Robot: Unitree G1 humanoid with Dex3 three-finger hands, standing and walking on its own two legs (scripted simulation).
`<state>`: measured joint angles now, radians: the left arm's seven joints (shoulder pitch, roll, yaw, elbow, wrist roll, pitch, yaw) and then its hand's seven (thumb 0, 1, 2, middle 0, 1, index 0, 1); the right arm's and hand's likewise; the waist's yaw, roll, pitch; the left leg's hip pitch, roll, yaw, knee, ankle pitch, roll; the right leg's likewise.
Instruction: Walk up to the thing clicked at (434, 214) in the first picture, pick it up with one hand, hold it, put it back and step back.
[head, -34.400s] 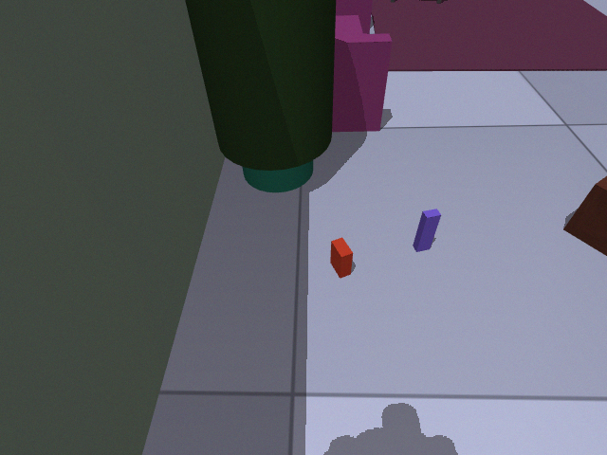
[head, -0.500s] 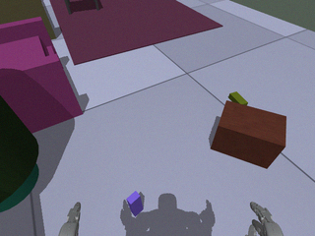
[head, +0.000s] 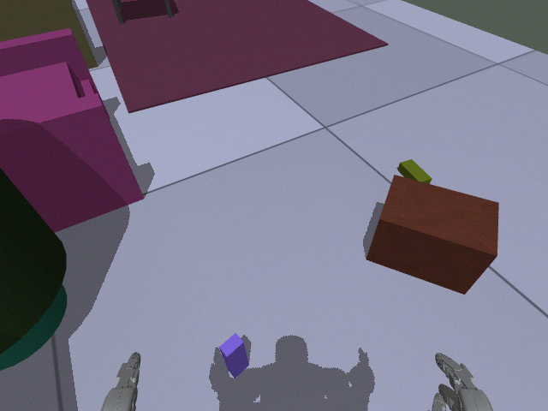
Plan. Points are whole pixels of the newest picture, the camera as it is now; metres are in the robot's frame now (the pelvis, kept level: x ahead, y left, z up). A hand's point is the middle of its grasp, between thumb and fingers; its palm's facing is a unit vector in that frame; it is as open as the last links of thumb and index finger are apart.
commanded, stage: stand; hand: left
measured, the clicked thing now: (235, 356) +0.43 +0.16 -0.62
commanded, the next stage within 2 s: none
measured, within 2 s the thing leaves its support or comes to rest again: neither
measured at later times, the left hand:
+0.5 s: hand out of the picture +0.15 +0.20 -0.09, palm faces -0.02 -0.95 -0.32, open 9.4 cm
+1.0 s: hand out of the picture +0.04 +0.25 -0.10, palm faces +0.01 -0.94 -0.35, open 7.4 cm
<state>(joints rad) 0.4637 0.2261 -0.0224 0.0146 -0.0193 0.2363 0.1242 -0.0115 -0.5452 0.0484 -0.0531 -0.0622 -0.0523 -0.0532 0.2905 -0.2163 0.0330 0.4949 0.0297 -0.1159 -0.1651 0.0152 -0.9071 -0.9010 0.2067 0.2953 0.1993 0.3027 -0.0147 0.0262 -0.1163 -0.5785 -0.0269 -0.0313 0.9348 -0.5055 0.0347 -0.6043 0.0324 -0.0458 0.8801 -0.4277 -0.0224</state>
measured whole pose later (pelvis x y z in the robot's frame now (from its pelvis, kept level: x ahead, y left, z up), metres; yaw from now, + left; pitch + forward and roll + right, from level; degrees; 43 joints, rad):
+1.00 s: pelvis -0.01 +0.01 +0.05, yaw +0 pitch -3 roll +1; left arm 0.18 0.30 0.00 1.06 0.03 -0.01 0.03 0.01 0.90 0.89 -0.20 -0.30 -0.20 -0.30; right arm 0.18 -0.29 -0.02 1.07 -0.03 -0.01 -0.02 0.01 -0.91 -0.90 0.21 0.29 0.20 0.30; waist 0.02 0.01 0.05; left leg -0.10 -0.07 -0.02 0.37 -0.22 0.05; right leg -0.17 -0.02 -0.01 0.43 -0.21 0.00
